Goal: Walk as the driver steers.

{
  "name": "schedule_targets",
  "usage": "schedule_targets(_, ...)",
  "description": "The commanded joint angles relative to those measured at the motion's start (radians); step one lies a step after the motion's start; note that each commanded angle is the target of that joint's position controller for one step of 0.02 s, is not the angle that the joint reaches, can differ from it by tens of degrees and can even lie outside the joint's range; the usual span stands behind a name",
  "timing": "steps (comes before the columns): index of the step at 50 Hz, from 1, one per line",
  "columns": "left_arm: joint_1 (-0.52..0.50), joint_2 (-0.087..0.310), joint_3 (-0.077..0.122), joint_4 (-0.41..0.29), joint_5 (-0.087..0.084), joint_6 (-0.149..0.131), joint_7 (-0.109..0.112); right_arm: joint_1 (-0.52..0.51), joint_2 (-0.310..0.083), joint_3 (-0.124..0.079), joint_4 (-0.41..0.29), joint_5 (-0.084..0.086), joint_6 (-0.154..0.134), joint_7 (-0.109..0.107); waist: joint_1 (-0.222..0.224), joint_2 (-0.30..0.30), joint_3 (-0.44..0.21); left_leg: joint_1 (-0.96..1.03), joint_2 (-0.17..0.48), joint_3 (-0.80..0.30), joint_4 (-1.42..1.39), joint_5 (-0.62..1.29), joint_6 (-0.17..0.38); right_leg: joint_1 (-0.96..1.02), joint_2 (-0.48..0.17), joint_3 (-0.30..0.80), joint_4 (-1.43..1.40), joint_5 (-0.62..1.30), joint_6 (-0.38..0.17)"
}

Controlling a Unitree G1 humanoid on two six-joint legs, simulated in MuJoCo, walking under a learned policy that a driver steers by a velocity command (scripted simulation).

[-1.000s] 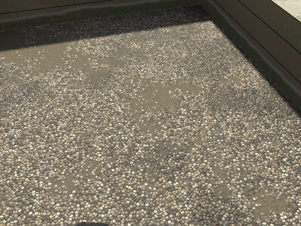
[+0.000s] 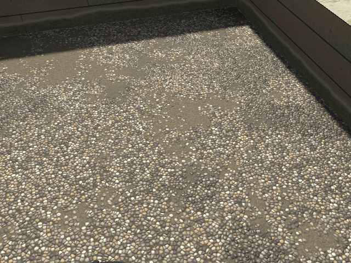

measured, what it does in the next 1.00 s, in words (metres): stands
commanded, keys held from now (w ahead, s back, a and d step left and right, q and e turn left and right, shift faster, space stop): w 0.30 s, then no key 0.48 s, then w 0.22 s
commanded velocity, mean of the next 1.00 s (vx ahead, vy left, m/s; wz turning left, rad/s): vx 0.30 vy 0.00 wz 0.00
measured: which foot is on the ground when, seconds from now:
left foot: down 0.00-1.00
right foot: down 0.00-1.00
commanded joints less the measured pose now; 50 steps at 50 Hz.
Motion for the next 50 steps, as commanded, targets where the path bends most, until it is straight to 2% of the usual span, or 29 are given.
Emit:
schedule_targets(1,-0.084,0.068,0.018,-0.091,-0.012,-0.01,0.015,-0.062,-0.045,-0.013,-0.084,0.003,-0.024,-0.003,-0.018,-0.018,-0.045,0.028,0.003,-0.022,-0.1,0.068,0.013,-0.02,-0.062,0.094,-0.179,0.072,-0.022)
schedule_targets(2,-0.135,0.056,0.015,-0.115,-0.007,-0.013,0.0,-0.118,-0.052,-0.01,-0.109,0.002,-0.015,-0.001,0.003,-0.011,0.015,-0.016,0.024,-0.047,-0.102,0.242,0.016,-0.04,-0.06,0.057,-0.128,0.263,-0.021)
schedule_targets(3,-0.101,0.05,0.015,-0.105,0.006,-0.017,-0.005,-0.103,-0.069,-0.018,-0.103,-0.003,-0.013,0.0,0.011,0.008,-0.042,0.006,0.031,-0.056,-0.096,0.262,0.021,-0.005,-0.059,0.048,-0.111,0.295,-0.022)
schedule_targets(5,-0.084,0.054,0.017,-0.096,0.01,-0.021,-0.007,-0.092,-0.069,-0.02,-0.102,-0.003,-0.012,-0.001,0.01,0.005,-0.069,0.017,0.033,-0.055,-0.092,0.278,0.019,0.006,-0.056,0.041,-0.102,0.315,-0.02)
schedule_targets(6,-0.036,0.06,0.017,-0.077,-0.004,-0.02,0.01,-0.037,-0.058,-0.02,-0.075,0.001,-0.024,-0.005,-0.013,0.007,-0.151,0.072,0.012,-0.029,-0.095,0.082,0.015,0.039,-0.06,0.077,-0.148,0.12,-0.021)
schedule_targets(7,-0.08,0.067,0.019,-0.089,-0.012,-0.014,0.015,-0.059,-0.045,-0.013,-0.082,0.003,-0.026,-0.004,-0.018,-0.014,-0.063,0.034,0.003,-0.023,-0.101,0.069,0.014,-0.003,-0.062,0.09,-0.172,0.084,-0.022)
schedule_targets(8,-0.136,0.056,0.016,-0.114,-0.007,-0.014,0.001,-0.12,-0.054,-0.011,-0.109,0.003,-0.016,-0.002,0.003,-0.008,0.012,-0.016,0.022,-0.047,-0.101,0.239,0.017,-0.034,-0.061,0.055,-0.126,0.27,-0.021)
schedule_targets(9,-0.103,0.05,0.016,-0.105,0.004,-0.016,-0.004,-0.107,-0.067,-0.018,-0.103,-0.002,-0.013,0.0,0.011,0.008,-0.039,0.004,0.029,-0.055,-0.094,0.259,0.02,-0.007,-0.061,0.047,-0.111,0.298,-0.022)
schedule_targets(11,-0.085,0.053,0.017,-0.096,0.01,-0.02,-0.007,-0.093,-0.067,-0.019,-0.103,-0.003,-0.01,0.0,0.01,0.003,-0.068,0.016,0.031,-0.054,-0.09,0.275,0.018,0.004,-0.057,0.04,-0.102,0.315,-0.02)
schedule_targets(12,-0.036,0.059,0.017,-0.077,-0.004,-0.019,0.01,-0.037,-0.057,-0.02,-0.075,0.001,-0.022,-0.004,-0.013,0.004,-0.15,0.07,0.01,-0.029,-0.093,0.08,0.014,0.037,-0.061,0.076,-0.149,0.119,-0.021)
schedule_targets(13,-0.08,0.066,0.019,-0.089,-0.012,-0.014,0.015,-0.059,-0.044,-0.013,-0.082,0.003,-0.025,-0.004,-0.018,-0.016,-0.063,0.034,0.002,-0.023,-0.099,0.068,0.014,-0.005,-0.064,0.09,-0.173,0.082,-0.022)
schedule_targets(14,-0.136,0.056,0.016,-0.114,-0.008,-0.014,0.001,-0.12,-0.054,-0.011,-0.109,0.003,-0.015,-0.001,0.002,-0.01,0.012,-0.016,0.021,-0.047,-0.1,0.237,0.016,-0.035,-0.063,0.054,-0.127,0.269,-0.021)
schedule_targets(15,-0.103,0.05,0.016,-0.106,0.004,-0.017,-0.004,-0.107,-0.067,-0.018,-0.104,-0.002,-0.012,0.0,0.01,0.007,-0.039,0.003,0.027,-0.056,-0.093,0.257,0.02,-0.008,-0.062,0.046,-0.111,0.296,-0.022)
schedule_targets(17,-0.068,0.052,0.015,-0.089,0.01,-0.02,-0.007,-0.079,-0.064,-0.017,-0.097,-0.005,-0.009,0.0,0.009,0.0,-0.068,0.011,0.032,-0.061,-0.102,0.245,0.019,0.011,-0.063,0.051,-0.116,0.29,-0.024)
schedule_targets(18,-0.006,0.056,0.013,-0.06,-0.005,-0.018,0.009,-0.009,-0.051,-0.015,-0.059,0.0,-0.019,-0.003,-0.014,0.001,-0.144,0.071,0.015,-0.042,-0.123,0.028,0.015,0.041,-0.073,0.096,-0.181,0.068,-0.026)
schedule_targets(19,-0.102,0.053,0.012,-0.093,-0.004,-0.017,-0.001,-0.094,-0.049,-0.008,-0.098,0.0,-0.013,0.0,0.0,-0.009,0.014,-0.016,0.024,-0.061,-0.135,0.188,0.017,-0.017,-0.068,0.074,-0.156,0.243,-0.026)
schedule_targets(20,-0.077,0.042,0.008,-0.085,0.004,-0.017,-0.005,-0.089,-0.047,-0.008,-0.09,-0.004,-0.01,0.001,0.008,-0.002,-0.028,-0.007,0.034,-0.071,-0.15,0.177,0.017,0.017,-0.08,0.082,-0.175,0.245,-0.026)
schedule_targets(23,-0.061,0.031,-0.001,-0.061,0.008,-0.019,-0.008,-0.076,-0.033,0.002,-0.071,-0.008,-0.01,0.003,0.004,-0.006,-0.021,0.018,0.048,-0.09,-0.234,0.173,0.006,0.046,-0.097,0.11,-0.255,0.249,-0.018)
schedule_targets(28,-0.011,0.073,0.02,-0.01,0.001,-0.025,-0.007,-0.032,-0.073,-0.015,-0.023,-0.004,-0.015,0.004,0.0,0.004,-0.022,0.091,0.065,-0.107,-0.328,0.261,0.015,0.126,-0.111,0.131,-0.341,0.312,-0.028)
schedule_targets(35,-0.003,0.077,0.034,0.023,-0.011,-0.027,-0.003,-0.02,-0.078,-0.025,-0.001,0.008,-0.015,0.004,-0.003,0.002,-0.069,0.143,0.079,-0.103,-0.366,0.366,0.019,0.196,-0.117,0.121,-0.37,0.393,-0.036)
schedule_targets(36,0.0,0.093,0.043,0.024,-0.02,-0.024,0.005,-0.02,-0.089,-0.03,-0.003,0.014,-0.021,0.004,-0.002,0.005,-0.072,0.142,0.075,-0.102,-0.361,0.38,0.018,0.2,-0.119,0.118,-0.356,0.406,-0.038)
schedule_targets(39,0.005,0.097,0.047,0.027,-0.018,-0.017,0.013,-0.02,-0.091,-0.032,-0.005,0.014,-0.024,0.003,0.001,0.005,-0.081,0.143,0.077,-0.097,-0.355,0.408,0.02,0.202,-0.121,0.112,-0.347,0.419,-0.041)
schedule_targets(40,0.005,0.083,0.042,0.029,-0.015,-0.015,0.013,-0.018,-0.074,-0.025,-0.002,0.012,-0.023,0.002,0.003,0.002,-0.096,0.153,0.075,-0.096,-0.37,0.368,0.02,0.208,-0.121,0.109,-0.364,0.377,-0.039)
schedule_targets(42,-0.018,0.07,0.037,0.026,-0.013,-0.011,0.01,-0.041,-0.059,-0.017,-0.006,0.009,-0.017,0.0,0.006,0.001,-0.063,0.147,0.066,-0.093,-0.383,0.325,0.018,0.191,-0.112,0.105,-0.382,0.331,-0.032)
schedule_targets(46,-0.025,0.089,0.042,0.021,-0.012,-0.01,0.01,-0.043,-0.08,-0.019,-0.017,0.01,-0.014,-0.006,0.005,0.003,-0.055,0.136,0.044,-0.074,-0.328,0.292,0.028,0.17,-0.086,0.077,-0.327,0.298,-0.039)
schedule_targets(50,-0.036,0.09,0.043,0.001,-0.01,-0.009,0.01,-0.054,-0.083,-0.017,-0.041,0.01,-0.014,-0.007,0.006,0.008,-0.038,0.106,0.034,-0.065,-0.266,0.308,0.037,0.129,-0.072,0.056,-0.258,0.296,-0.041)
